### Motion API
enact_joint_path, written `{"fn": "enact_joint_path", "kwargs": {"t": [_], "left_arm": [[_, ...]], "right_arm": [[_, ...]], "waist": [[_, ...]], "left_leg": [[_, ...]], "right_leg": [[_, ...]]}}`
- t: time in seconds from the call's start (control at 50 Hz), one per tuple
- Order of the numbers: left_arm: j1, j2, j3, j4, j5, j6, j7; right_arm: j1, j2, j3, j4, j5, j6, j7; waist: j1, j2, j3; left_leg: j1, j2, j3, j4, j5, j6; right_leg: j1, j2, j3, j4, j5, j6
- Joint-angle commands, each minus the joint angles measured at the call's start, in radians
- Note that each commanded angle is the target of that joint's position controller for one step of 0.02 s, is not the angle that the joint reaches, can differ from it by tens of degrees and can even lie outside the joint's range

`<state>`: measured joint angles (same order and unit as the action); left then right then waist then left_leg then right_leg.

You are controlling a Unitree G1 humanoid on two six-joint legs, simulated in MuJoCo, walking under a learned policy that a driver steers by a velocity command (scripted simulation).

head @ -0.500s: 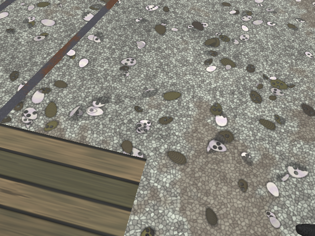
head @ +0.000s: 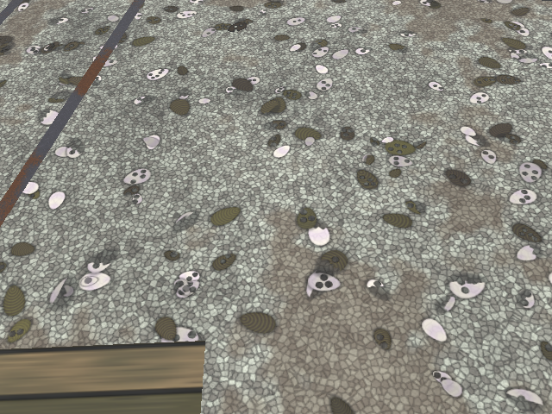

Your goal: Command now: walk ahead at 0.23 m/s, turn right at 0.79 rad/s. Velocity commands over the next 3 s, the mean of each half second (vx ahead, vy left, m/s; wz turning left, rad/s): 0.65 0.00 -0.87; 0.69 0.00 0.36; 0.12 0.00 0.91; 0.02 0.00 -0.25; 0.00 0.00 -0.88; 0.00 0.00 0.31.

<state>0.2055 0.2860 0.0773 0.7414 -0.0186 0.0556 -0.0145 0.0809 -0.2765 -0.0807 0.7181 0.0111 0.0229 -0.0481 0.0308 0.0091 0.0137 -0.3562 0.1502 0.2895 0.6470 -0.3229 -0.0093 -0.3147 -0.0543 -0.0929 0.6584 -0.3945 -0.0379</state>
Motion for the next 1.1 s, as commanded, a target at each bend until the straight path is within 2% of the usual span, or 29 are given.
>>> {"fn": "enact_joint_path", "kwargs": {"t": [0.02, 0.04, 0.06, 0.08, 0.12, 0.18, 0.2, 0.26, 0.36, 0.4, 0.44, 0.46, 0.48, 0.5, 0.52, 0.56, 0.6, 0.66, 0.74, 0.8, 0.82, 0.84, 0.86, 0.88, 0.9, 0.94, 0.98, 1.04, 1.1], "left_arm": [[0.29, 0.301, 0.082, -0.008, 0.001, -0.046, 0.003], [0.245, 0.256, 0.071, -0.021, 0.018, -0.086, -0.008], [0.166, 0.23, 0.056, -0.038, 0.014, -0.112, -0.001], [0.117, 0.198, 0.046, -0.053, -0.001, -0.117, 0.008], [0.109, 0.149, 0.027, -0.062, -0.009, -0.113, 0.027], [0.197, 0.144, 0.024, -0.062, -0.005, -0.121, 0.041], [0.232, 0.211, 0.051, -0.03, 0.037, -0.102, 0.01], [0.282, 0.153, 0.037, -0.03, 0.025, -0.091, -0.018], [0.316, 0.193, 0.051, -0.034, 0.033, -0.098, 0.002], [0.274, 0.203, 0.054, -0.044, 0.029, -0.103, 0.011], [0.175, 0.217, 0.056, -0.065, 0.031, -0.112, 0.01], [0.145, 0.207, 0.05, -0.058, 0.035, -0.123, 0.006], [0.15, 0.151, 0.032, -0.055, 0.034, -0.136, 0.001], [0.217, 0.019, -0.001, -0.106, 0.001, -0.151, -0.002], [0.204, 0.038, -0.018, -0.086, 0.008, -0.151, 0.001], [0.083, 0.1, -0.01, -0.074, 0.052, -0.145, -0.019], [-0.01, 0.086, -0.02, -0.109, 0.087, -0.14, -0.033], [-0.103, 0.067, -0.044, -0.167, 0.097, -0.129, -0.042], [-0.245, 0.024, -0.086, -0.229, 0.07, -0.143, -0.067], [-0.146, 0.079, -0.061, -0.184, 0.066, -0.145, -0.028], [-0.092, 0.126, -0.021, -0.206, 0.001, -0.176, 0.0], [0.058, 0.171, -0.003, -0.168, 0.008, -0.176, 0.022], [0.197, 0.235, 0.008, -0.141, 0.035, -0.166, 0.041], [0.193, 0.229, 0.001, -0.161, 0.067, -0.151, 0.034], [0.113, 0.178, 0.002, -0.18, 0.051, -0.136, 0.032], [-0.001, 0.075, -0.018, -0.169, 0.032, -0.127, 0.027], [-0.088, 0.05, -0.017, -0.158, 0.032, -0.131, 0.021], [-0.18, 0.076, 0.003, -0.124, 0.029, -0.144, 0.028], [-0.209, 0.115, 0.02, -0.097, 0.015, -0.136, 0.047]], "right_arm": [[-0.153, -0.029, -0.015, -0.138, 0.001, -0.024, 0.023], [-0.253, -0.087, -0.026, -0.158, 0.023, -0.058, 0.039], [-0.252, -0.127, -0.04, -0.157, 0.036, -0.089, 0.049], [-0.187, -0.146, -0.051, -0.118, 0.014, -0.107, 0.046], [-0.15, -0.136, -0.055, -0.082, -0.014, -0.128, 0.043], [-0.16, -0.088, -0.044, -0.071, -0.007, -0.142, 0.051], [-0.077, -0.034, -0.007, -0.033, -0.104, -0.075, 0.086], [-0.122, -0.068, -0.01, -0.067, -0.071, -0.032, 0.101], [-0.277, -0.1, 0.004, -0.129, -0.049, -0.063, 0.104], [-0.258, -0.113, 0.006, -0.145, -0.04, -0.074, 0.103], [-0.094, -0.138, 0.0, -0.122, -0.027, -0.088, 0.085], [0.128, -0.176, -0.017, -0.061, -0.032, -0.097, 0.066], [0.36, -0.248, -0.039, -0.009, -0.057, -0.106, 0.041], [0.473, -0.377, -0.062, 0.012, -0.087, -0.106, 0.034], [0.362, -0.304, -0.049, 0.002, -0.076, -0.105, 0.046], [0.276, -0.164, -0.02, 0.009, -0.062, -0.105, 0.059], [0.303, -0.103, 0.006, 0.048, -0.053, -0.112, 0.064], [0.371, -0.098, 0.011, 0.09, -0.022, -0.128, 0.06], [0.318, -0.163, -0.012, 0.086, -0.025, -0.125, 0.053], [0.386, -0.199, -0.023, 0.119, 0.0, -0.119, 0.066], [0.352, -0.181, -0.016, 0.08, 0.078, -0.124, 0.042], [0.282, -0.199, -0.017, 0.051, 0.059, -0.128, 0.037], [0.307, -0.071, 0.016, 0.016, 0.012, -0.121, 0.035], [0.5, -0.035, 0.032, 0.013, 0.023, -0.112, 0.027], [0.492, -0.123, 0.011, 0.006, 0.039, -0.096, 0.022], [0.374, -0.124, -0.001, -0.011, 0.036, -0.061, 0.009], [0.367, -0.093, -0.011, -0.028, 0.028, -0.021, 0.01], [0.27, -0.04, -0.001, -0.091, 0.015, 0.003, 0.019], [0.222, -0.034, 0.004, -0.097, 0.006, -0.002, 0.055]], "waist": [[0.08, -0.317, -0.008], [0.114, -0.182, 0.034], [0.059, -0.181, 0.073], [0.012, -0.142, 0.05], [-0.013, -0.125, 0.02], [0.003, -0.105, -0.008], [0.02, -0.16, -0.002], [0.043, -0.167, 0.037], [0.107, -0.181, 0.077], [0.078, -0.202, 0.079], [-0.028, -0.218, 0.029], [-0.136, -0.16, -0.083], [-0.229, -0.007, -0.239], [-0.189, 0.39, -0.366], [-0.138, 0.326, -0.247], [-0.104, 0.03, -0.067], [-0.072, 0.074, 0.021], [-0.054, 0.115, 0.064], [-0.041, 0.097, 0.094], [-0.012, 0.077, -0.008], [0.072, 0.053, -0.079], [0.165, 0.063, -0.18], [0.157, -0.09, -0.34], [0.065, -0.323, -0.527], [0.054, -0.261, -0.473], [0.01, -0.123, -0.198], [-0.06, -0.118, -0.088], [-0.087, -0.127, -0.008], [-0.077, -0.107, -0.062]], "left_leg": [[-0.575, -0.142, -0.213, 0.466, -0.382, -0.028], [-0.69, -0.116, -0.374, 0.524, -0.265, 0.013], [-0.699, -0.1, -0.396, 0.489, -0.126, 0.044], [-0.644, -0.087, -0.401, 0.454, -0.023, 0.043], [-0.527, -0.092, -0.391, 0.345, 0.14, 0.018], [-0.457, -0.139, -0.369, 0.212, 0.28, -0.015], [-0.413, -0.146, -0.297, 0.263, 0.276, -0.036], [-0.407, -0.138, -0.29, 0.252, 0.242, -0.077], [-0.39, -0.154, -0.304, 0.014, 0.177, -0.088], [-0.284, -0.151, -0.321, -0.072, 0.128, -0.062], [0.021, -0.176, -0.309, -0.131, 0.069, -0.029], [0.285, -0.178, -0.279, -0.135, 0.099, 0.002], [0.567, -0.056, -0.387, -0.133, -0.068, 0.036], [0.777, 0.201, -0.971, -0.345, -0.621, 0.129], [0.653, 0.235, -1.255, -0.462, -0.629, 0.175], [0.464, 0.153, -0.966, -0.404, -0.43, 0.21], [0.333, 0.055, -0.798, -0.428, -0.202, 0.214], [0.305, 0.023, -0.742, -0.473, 0.031, 0.253], [0.054, -0.055, -0.572, -0.516, 0.476, 0.211], [0.112, -0.072, -0.535, -0.313, 0.909, 0.131], [0.078, -0.076, -0.573, -0.156, 0.865, 0.095], [-0.013, -0.114, -0.576, 0.028, 0.766, 0.056], [-0.144, -0.211, -0.495, 0.355, 0.091, 0.01], [-0.276, -0.244, -0.482, 0.667, -0.372, -0.017], [-0.334, -0.173, -0.464, 0.751, -0.291, -0.037], [-0.393, -0.098, -0.373, 0.74, -0.176, -0.06], [-0.318, -0.048, -0.363, 0.692, -0.125, -0.06], [-0.274, -0.018, -0.332, 0.482, -0.03, -0.064], [-0.154, -0.038, -0.288, 0.222, 0.244, -0.026]], "right_leg": [[0.306, -0.305, 0.851, -0.441, -0.406, -0.336], [0.31, -0.344, 0.907, -0.57, -0.652, -0.336], [0.287, -0.325, 0.848, -0.577, -0.565, -0.281], [0.283, -0.281, 0.754, -0.537, -0.442, -0.233], [0.242, -0.202, 0.603, -0.516, -0.288, -0.185], [0.259, -0.145, 0.511, -0.502, -0.091, -0.172], [0.217, -0.066, 0.456, -0.505, -0.063, -0.144], [0.167, -0.059, 0.491, -0.509, -0.054, -0.169], [0.258, -0.075, 0.579, -0.476, -0.033, -0.206], [0.247, -0.088, 0.615, -0.448, 0.028, -0.198], [0.129, -0.089, 0.616, -0.368, 0.292, -0.166], [0.074, -0.041, 0.534, -0.17, 0.507, -0.135], [-0.052, 0.055, 0.407, 0.175, 0.497, -0.108], [-0.348, 0.211, 0.298, 0.523, -0.064, -0.058], [-0.473, 0.18, 0.309, 0.653, -0.066, -0.079], [-0.488, 0.079, 0.254, 0.654, 0.084, -0.085], [-0.467, 0.021, 0.215, 0.542, 0.108, -0.055], [-0.506, -0.007, 0.164, 0.417, 0.081, 0.007], [-0.153, 0.075, 0.049, 0.024, 0.246, 0.048], [0.129, 0.147, 0.046, -0.086, 0.401, 0.022], [0.281, 0.097, 0.148, -0.185, 0.503, 0.006], [0.485, 0.017, 0.185, -0.163, 0.581, -0.011], [0.713, -0.22, 0.358, -0.086, 0.814, -0.064], [0.835, -0.496, 0.675, -0.077, 1.041, -0.216], [0.722, -0.442, 0.685, -0.153, 0.9, -0.238], [0.454, -0.329, 0.41, -0.211, 0.892, -0.193], [0.229, -0.274, 0.261, -0.301, 0.809, -0.168], [0.078, -0.269, 0.119, -0.398, 0.753, -0.167], [0.116, -0.222, -0.03, -0.37, 0.74, -0.131]]}}
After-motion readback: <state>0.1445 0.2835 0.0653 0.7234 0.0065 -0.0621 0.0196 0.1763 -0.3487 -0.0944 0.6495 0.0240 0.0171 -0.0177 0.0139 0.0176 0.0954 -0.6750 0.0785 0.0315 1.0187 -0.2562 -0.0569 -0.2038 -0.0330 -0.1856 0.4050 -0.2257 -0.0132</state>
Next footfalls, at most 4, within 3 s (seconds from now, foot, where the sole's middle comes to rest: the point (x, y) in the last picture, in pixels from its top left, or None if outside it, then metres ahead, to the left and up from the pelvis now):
0.48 left None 0.39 0.03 -0.76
0.86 right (447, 356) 0.62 -0.33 -0.76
1.26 left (351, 281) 0.84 -0.11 -0.76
1.66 right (429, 261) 0.90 -0.33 -0.76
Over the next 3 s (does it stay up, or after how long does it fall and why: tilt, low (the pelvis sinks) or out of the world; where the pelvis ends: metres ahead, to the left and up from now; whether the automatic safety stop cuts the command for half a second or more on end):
stays up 0.84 -0.24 0.00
